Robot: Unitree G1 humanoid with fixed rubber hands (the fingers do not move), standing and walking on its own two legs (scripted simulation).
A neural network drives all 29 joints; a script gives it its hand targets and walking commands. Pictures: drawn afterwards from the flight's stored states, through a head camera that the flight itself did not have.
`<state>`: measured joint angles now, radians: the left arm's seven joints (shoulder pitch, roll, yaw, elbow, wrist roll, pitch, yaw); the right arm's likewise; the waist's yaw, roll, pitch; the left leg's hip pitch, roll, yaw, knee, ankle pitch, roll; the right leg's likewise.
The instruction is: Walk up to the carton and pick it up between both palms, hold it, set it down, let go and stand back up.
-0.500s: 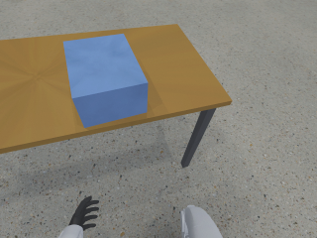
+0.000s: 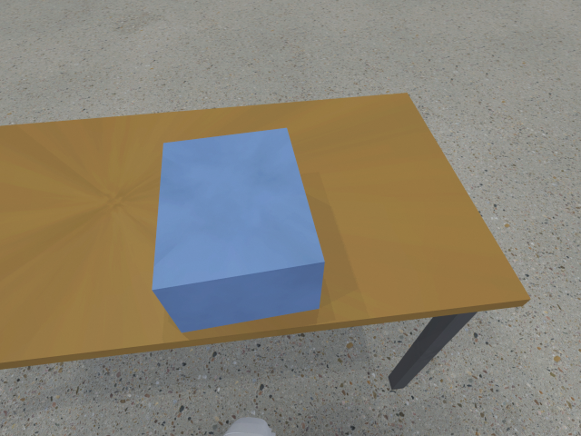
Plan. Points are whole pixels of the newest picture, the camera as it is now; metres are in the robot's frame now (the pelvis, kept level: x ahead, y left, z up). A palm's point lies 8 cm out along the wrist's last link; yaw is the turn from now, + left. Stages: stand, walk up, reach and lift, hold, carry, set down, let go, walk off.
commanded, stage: walk up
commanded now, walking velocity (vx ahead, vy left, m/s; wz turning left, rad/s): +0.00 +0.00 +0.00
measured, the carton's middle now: (238, 222) +0.43 +0.12 +0.01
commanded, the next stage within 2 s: none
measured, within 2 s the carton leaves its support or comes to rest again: neither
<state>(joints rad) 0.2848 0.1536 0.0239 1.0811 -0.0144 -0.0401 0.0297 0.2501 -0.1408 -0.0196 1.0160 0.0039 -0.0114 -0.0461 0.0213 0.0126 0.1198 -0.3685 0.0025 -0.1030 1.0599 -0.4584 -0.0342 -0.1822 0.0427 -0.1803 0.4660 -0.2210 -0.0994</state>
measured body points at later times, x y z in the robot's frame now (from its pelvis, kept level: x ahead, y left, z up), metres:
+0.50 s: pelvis +0.04 +0.06 +0.01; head +0.04 +0.08 +0.46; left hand +0.05 +0.29 -0.16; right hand +0.04 -0.15 -0.14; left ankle +0.04 +0.16 -0.73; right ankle +0.03 -0.06 -0.73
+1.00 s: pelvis -0.03 +0.12 +0.00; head +0.01 +0.12 +0.45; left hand -0.04 +0.39 -0.15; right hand +0.05 -0.14 -0.15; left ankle -0.05 +0.29 -0.66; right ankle +0.03 -0.06 -0.73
